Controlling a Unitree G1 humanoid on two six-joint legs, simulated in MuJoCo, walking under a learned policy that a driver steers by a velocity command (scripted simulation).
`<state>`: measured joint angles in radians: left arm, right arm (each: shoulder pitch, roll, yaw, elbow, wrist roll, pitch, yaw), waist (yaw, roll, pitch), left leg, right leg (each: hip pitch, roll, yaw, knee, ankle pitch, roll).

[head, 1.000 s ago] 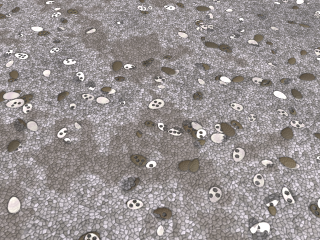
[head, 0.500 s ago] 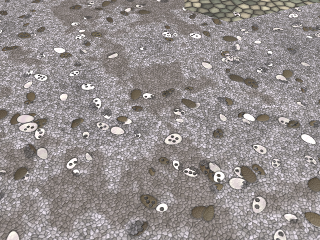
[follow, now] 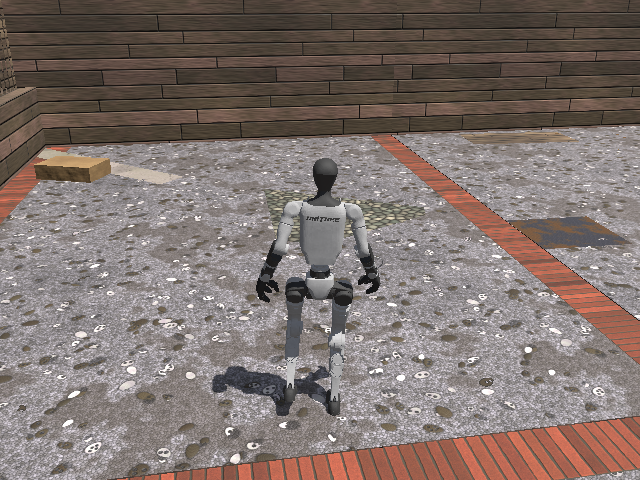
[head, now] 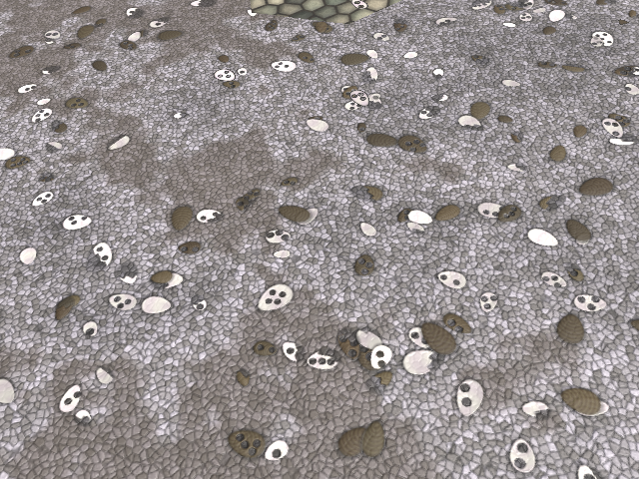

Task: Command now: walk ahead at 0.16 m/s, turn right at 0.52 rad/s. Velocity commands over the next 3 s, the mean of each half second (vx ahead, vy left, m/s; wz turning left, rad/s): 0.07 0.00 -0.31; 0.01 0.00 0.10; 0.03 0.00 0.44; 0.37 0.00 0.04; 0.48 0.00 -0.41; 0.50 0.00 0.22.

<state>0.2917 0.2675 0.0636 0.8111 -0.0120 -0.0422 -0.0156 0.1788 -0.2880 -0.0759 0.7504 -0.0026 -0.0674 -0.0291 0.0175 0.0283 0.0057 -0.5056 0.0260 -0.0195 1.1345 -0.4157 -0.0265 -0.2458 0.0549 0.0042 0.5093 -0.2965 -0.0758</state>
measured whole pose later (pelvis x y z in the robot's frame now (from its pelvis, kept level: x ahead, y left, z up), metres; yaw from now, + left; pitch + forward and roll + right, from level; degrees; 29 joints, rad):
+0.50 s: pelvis +0.12 +0.02 +0.00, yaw -10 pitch +1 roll +1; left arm 0.21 0.28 0.06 0.77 0.00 0.05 0.04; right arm 0.09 -0.22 -0.04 0.76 -0.02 -0.03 0.01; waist 0.00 -0.03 0.05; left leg -0.36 -0.04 0.01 0.47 -0.12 0.04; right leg -0.34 0.01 0.10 0.87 -0.54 0.08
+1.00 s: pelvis +0.16 +0.00 -0.02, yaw -4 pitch +0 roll -1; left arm 0.25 0.27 0.07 0.79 0.00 0.02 0.08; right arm 0.14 -0.30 -0.07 0.82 0.02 0.01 0.02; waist 0.00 -0.01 0.04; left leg -0.39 -0.02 0.00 0.67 -0.28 0.04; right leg -0.21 -0.04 -0.04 0.65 -0.44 0.02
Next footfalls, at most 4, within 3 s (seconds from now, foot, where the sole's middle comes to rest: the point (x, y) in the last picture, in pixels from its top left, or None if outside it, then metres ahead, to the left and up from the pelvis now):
0.30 left None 0.25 0.10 -0.77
0.60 right None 0.13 -0.13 -0.77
1.40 right None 0.24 -0.13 -0.77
1.82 left None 0.29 0.15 -0.77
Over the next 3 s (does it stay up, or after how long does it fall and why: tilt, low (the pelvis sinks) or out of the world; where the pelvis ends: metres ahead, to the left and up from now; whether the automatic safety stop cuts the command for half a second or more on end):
stays up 0.87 0.14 0.00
